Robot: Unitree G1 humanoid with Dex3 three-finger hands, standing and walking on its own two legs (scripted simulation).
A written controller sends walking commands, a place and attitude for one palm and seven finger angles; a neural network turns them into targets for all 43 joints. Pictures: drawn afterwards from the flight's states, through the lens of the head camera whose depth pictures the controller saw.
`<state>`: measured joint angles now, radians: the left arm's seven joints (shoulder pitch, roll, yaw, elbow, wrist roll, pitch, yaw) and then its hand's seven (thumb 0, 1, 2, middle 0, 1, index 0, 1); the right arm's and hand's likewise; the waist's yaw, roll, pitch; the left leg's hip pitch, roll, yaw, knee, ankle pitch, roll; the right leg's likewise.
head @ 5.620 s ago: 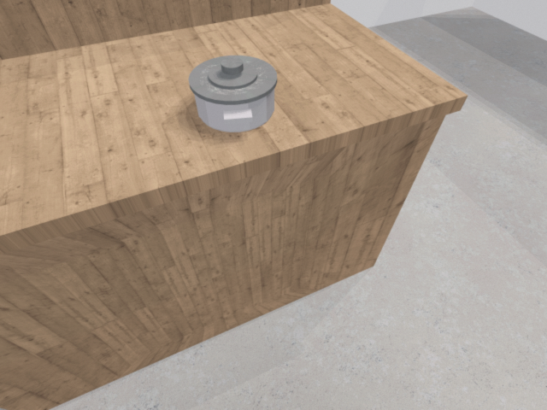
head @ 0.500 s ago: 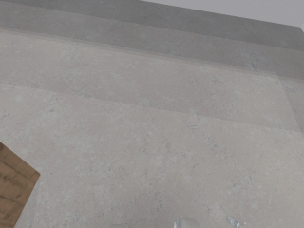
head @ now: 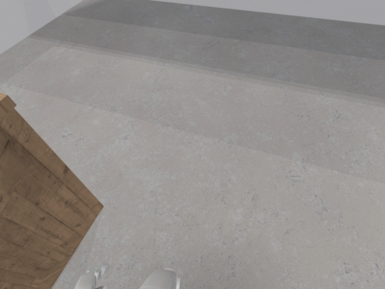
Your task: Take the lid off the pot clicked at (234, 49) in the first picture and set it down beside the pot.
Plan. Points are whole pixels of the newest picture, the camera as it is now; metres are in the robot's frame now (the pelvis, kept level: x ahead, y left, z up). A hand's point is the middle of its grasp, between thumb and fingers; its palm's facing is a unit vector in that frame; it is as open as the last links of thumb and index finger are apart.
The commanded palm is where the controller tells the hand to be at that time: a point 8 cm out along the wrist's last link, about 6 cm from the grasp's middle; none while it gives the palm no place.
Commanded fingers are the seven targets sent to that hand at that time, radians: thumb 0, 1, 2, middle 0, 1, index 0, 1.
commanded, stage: turn to face it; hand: left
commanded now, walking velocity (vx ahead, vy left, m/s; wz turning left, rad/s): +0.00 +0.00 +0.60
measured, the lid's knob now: out of the picture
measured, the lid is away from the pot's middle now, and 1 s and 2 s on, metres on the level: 0.00 0.00 0.00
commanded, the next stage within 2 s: take the last steps up to it in 1.84 s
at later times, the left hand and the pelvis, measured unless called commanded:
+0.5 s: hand out of the picture -0.02 +0.29 -0.17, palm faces +0.35 -0.90 -0.27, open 7.4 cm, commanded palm none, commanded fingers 0.00 0.90 0.90 -0.20 -0.30 -0.20 -0.30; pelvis +0.00 +0.05 +0.00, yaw +18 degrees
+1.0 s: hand out of the picture +0.02 +0.24 -0.14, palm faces +0.55 -0.78 -0.30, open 7.4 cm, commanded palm none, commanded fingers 0.00 0.90 0.90 -0.20 -0.30 -0.20 -0.30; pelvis +0.04 +0.01 +0.00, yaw +36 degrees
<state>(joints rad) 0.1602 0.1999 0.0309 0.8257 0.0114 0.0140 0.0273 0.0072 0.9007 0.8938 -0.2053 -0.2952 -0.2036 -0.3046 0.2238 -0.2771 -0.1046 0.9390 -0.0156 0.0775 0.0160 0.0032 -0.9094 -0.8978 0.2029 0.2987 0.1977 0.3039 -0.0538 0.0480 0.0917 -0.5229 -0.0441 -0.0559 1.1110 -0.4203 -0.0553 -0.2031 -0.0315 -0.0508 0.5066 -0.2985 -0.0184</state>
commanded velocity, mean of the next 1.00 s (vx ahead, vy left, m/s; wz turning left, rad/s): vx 0.00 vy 0.00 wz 0.60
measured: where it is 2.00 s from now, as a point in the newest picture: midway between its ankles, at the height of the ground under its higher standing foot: outside the picture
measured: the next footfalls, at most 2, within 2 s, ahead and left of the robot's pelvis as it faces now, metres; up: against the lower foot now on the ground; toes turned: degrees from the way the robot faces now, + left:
left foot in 0.30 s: +0.04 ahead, +0.14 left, +0.00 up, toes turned +16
right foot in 0.84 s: +0.12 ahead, -0.07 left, +0.00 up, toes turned +32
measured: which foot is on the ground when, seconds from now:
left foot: up 0.00-0.28, down 0.30-0.84, up 0.86-1.00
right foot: down 0.00-0.30, up 0.32-0.82, down 0.84-1.00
